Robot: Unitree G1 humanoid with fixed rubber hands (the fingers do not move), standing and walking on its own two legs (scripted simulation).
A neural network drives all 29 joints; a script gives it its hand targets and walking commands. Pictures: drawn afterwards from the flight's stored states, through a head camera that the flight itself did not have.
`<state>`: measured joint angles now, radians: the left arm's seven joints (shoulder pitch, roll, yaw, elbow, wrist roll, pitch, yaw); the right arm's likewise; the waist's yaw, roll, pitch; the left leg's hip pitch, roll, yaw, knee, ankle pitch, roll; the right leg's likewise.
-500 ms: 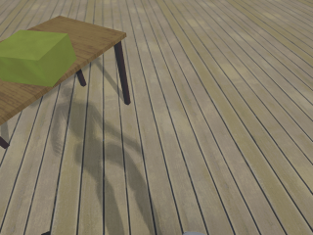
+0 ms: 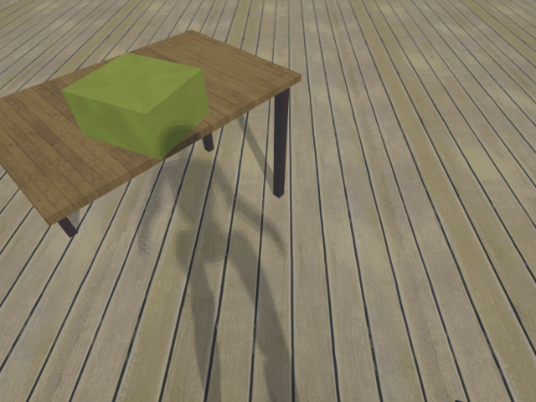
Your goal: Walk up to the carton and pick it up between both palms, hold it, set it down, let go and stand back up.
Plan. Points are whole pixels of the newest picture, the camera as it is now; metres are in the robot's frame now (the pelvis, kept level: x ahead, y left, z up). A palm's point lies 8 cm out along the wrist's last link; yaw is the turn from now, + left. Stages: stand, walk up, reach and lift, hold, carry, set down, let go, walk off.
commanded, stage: walk up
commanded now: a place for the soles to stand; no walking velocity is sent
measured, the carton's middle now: (142, 102) +0.90 +0.37 -0.03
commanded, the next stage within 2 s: none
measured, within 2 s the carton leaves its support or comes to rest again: neither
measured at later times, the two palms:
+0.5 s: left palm (113, 375) +0.19 +0.27 -0.09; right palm (478, 345) +0.23 -0.35 -0.13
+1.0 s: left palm (149, 350) +0.24 +0.23 -0.12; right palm (452, 275) +0.37 -0.36 -0.13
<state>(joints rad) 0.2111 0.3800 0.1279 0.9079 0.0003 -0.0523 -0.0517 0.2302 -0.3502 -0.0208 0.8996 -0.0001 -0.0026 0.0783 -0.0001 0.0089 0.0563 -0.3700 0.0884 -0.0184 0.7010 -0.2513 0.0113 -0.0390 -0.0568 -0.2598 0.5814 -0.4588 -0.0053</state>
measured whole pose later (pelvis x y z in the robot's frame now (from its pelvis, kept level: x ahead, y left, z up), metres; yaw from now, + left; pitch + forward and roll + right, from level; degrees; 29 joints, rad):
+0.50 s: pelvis +0.14 -0.07 -0.01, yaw +9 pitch -4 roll +4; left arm 0.17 0.39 0.14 0.85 0.00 -0.04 -0.06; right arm 0.30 -0.35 -0.02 0.90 0.00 -0.07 -0.04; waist 0.01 -0.04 0.12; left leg -0.43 -0.01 -0.07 1.19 -0.43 0.03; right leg -0.40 -0.06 -0.12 0.84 -0.39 -0.07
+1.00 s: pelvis +0.23 -0.09 -0.02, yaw +17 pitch -5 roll +2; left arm 0.16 0.36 0.09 0.82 0.00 0.02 -0.02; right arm 0.26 -0.35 -0.02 0.87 0.00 -0.02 -0.04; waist 0.00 -0.04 0.17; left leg -0.42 0.00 -0.03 0.82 -0.32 0.01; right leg -0.40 -0.01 -0.14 1.16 -0.55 0.01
